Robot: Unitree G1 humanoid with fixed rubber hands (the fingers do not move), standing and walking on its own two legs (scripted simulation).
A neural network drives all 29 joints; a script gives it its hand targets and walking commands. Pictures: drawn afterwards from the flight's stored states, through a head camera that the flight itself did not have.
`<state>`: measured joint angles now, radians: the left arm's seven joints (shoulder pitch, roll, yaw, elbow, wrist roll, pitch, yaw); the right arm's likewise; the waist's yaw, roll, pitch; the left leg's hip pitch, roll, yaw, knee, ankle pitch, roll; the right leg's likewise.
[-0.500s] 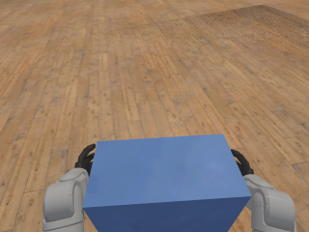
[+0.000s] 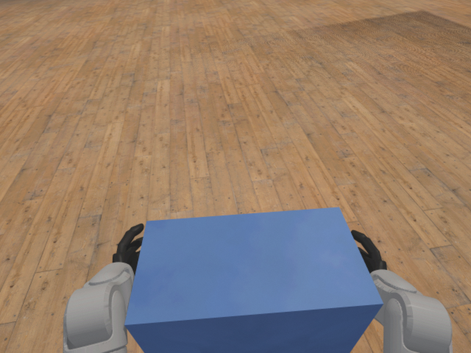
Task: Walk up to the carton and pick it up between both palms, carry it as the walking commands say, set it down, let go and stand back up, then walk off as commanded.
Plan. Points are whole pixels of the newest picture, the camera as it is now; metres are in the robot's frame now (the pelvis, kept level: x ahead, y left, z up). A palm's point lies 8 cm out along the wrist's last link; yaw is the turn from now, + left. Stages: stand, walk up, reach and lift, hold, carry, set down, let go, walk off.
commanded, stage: carry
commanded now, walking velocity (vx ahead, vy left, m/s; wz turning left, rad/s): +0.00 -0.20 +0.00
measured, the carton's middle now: (248, 308) +0.22 +0.01 +0.02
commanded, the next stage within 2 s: none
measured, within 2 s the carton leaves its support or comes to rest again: neither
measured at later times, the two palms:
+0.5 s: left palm (164, 332) +0.16 +0.12 +0.07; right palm (440, 318) +0.19 -0.25 +0.07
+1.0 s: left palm out of the picture +0.10 +0.03 +0.07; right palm out of the picture +0.13 -0.34 +0.08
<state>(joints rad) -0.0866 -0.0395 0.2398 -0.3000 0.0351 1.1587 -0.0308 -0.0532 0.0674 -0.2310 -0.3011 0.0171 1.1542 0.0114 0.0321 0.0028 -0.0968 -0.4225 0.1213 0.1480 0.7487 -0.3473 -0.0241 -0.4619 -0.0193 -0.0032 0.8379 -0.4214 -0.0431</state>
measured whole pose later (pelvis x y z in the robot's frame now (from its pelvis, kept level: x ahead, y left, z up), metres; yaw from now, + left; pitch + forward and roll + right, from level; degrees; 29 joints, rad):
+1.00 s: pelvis -0.13 -0.19 +0.01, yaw +5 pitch +0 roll +0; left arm -0.06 -0.05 0.24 -0.35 0.02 1.14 -0.02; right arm -0.04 0.07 -0.23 -0.35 0.03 1.14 0.01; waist 0.01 -0.03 -0.03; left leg -0.36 0.09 0.16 0.72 -0.36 0.02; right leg -0.51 0.00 -0.04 0.93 -0.40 -0.05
